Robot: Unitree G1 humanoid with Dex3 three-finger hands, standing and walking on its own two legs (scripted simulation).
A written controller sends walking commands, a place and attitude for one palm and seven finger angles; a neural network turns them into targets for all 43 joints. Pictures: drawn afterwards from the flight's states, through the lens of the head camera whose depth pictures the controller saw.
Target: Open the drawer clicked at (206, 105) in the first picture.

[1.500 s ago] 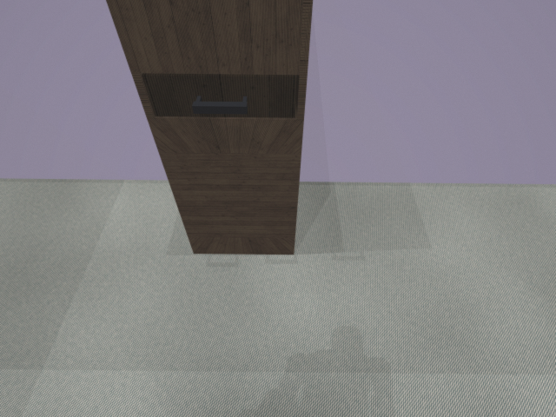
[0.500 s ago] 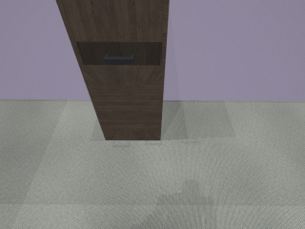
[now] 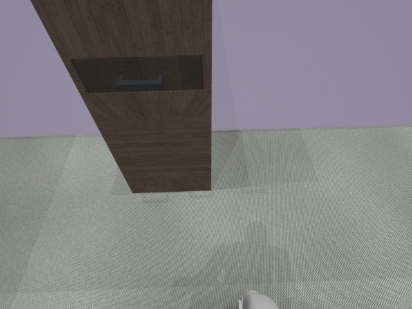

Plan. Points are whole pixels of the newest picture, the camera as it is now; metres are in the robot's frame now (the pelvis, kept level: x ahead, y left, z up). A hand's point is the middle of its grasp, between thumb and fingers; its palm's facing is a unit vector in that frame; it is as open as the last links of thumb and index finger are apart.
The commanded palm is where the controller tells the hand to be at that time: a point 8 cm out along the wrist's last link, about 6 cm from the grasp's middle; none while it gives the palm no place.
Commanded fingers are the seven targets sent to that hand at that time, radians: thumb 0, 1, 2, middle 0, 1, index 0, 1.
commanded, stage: take the last steps up to it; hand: left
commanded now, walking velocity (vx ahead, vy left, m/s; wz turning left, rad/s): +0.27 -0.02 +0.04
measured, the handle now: (140, 81) +0.73 +0.21 +0.00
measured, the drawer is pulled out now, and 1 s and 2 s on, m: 0.00 0.00 0.00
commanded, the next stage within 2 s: come to a stop and stand still in 0.32 s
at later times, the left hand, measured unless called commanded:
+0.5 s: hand (151, 292) +0.18 +0.14 -0.18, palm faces +0.10 -0.97 -0.20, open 7.3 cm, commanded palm none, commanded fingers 0.00 0.90 0.90 -0.20 -0.30 -0.20 -0.30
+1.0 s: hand (144, 276) +0.21 +0.16 -0.18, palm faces +0.14 -0.96 -0.24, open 7.4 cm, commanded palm none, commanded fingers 0.00 0.90 0.90 -0.20 -0.30 -0.20 -0.30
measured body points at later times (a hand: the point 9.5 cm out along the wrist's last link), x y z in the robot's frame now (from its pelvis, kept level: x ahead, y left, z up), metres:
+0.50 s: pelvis +0.16 -0.05 +0.00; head +0.20 -0.05 +0.44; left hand +0.17 +0.19 -0.16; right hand +0.22 -0.27 -0.16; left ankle +0.14 +0.09 -0.74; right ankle +0.17 -0.15 -0.71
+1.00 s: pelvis +0.19 -0.04 -0.01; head +0.24 -0.03 +0.44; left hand +0.21 +0.21 -0.17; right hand +0.30 -0.28 -0.15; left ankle +0.20 +0.07 -0.74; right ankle +0.18 -0.16 -0.71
